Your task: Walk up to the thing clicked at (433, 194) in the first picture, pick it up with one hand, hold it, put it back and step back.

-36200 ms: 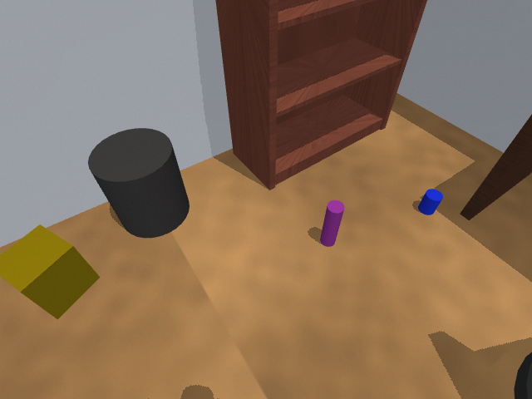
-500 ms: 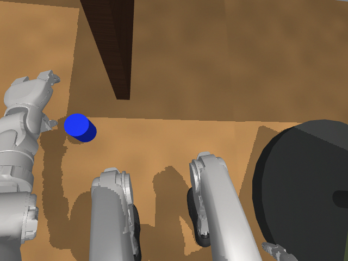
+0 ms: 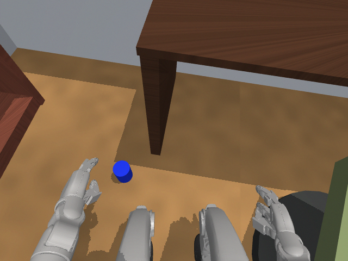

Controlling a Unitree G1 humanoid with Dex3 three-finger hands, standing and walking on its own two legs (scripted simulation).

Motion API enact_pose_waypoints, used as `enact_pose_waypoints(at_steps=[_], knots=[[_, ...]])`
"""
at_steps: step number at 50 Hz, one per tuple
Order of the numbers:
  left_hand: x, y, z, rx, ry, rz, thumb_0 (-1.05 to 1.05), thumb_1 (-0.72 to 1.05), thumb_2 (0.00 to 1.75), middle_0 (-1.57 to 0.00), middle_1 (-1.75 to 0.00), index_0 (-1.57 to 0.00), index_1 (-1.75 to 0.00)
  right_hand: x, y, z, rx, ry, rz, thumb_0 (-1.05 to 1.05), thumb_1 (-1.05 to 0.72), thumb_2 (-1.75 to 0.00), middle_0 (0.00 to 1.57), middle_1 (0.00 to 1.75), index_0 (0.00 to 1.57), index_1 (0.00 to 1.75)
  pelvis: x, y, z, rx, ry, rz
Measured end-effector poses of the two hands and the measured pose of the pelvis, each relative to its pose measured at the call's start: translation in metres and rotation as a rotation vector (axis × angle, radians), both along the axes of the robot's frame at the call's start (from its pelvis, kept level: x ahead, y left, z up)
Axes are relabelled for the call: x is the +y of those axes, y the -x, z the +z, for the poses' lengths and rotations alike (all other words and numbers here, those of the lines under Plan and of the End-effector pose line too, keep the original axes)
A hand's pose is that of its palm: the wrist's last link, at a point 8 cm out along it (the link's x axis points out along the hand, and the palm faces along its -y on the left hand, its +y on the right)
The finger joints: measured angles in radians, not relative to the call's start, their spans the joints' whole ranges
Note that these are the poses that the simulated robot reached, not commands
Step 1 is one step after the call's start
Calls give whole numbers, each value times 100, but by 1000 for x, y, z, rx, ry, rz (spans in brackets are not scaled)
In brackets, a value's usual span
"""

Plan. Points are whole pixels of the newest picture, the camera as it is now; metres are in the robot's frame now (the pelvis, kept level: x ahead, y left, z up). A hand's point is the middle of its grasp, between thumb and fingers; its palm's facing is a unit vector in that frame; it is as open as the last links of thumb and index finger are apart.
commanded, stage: home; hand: left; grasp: from above
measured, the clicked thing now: (123, 171) +0.48 +0.23 -0.55
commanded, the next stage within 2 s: none
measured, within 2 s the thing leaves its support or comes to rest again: neither
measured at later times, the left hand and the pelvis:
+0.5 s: hand (79, 210) +0.22 +0.18 +0.07, palm faces +0.08 -0.97 -0.21, open 7.4 cm; pelvis +0.06 +0.00 +0.12, yaw +1 degrees
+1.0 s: hand (81, 210) +0.22 +0.18 +0.07, palm faces +0.07 -0.98 -0.21, open 7.4 cm; pelvis +0.06 -0.01 +0.12, yaw +2 degrees
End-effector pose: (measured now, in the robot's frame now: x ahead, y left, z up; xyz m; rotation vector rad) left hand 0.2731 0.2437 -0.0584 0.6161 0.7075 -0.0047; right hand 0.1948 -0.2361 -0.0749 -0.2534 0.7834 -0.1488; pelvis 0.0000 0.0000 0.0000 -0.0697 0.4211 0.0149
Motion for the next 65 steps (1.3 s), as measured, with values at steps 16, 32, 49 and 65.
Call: enact_pose_waypoints(at_steps=[16,32,49,65], knots=[[-15,58,115,70,290,301,1,90,90,-20,-30,-20,-30,-5,22,96,-33,24,-99,1,-90,-90,20,30,20,30,-3,-43,95,-167,-15,11],[-18,78,154,63,354,337,1,91,90,-20,-30,-20,-30,-5,-28,141,-234,43,-44,1,-90,-90,20,30,20,30,-6,-61,118,-237,-27,23],[-19,73,153,62,345,324,2,91,90,-20,-30,-20,-30,-4,-28,136,-210,41,-28,1,-90,-90,21,30,21,30,-8,-64,118,-243,-30,22],[-25,75,153,63,351,322,1,91,90,-20,-30,-20,-30,-14,-14,131,-187,49,-51,1,-90,-90,21,30,21,30,-11,-60,117,-243,-32,17]])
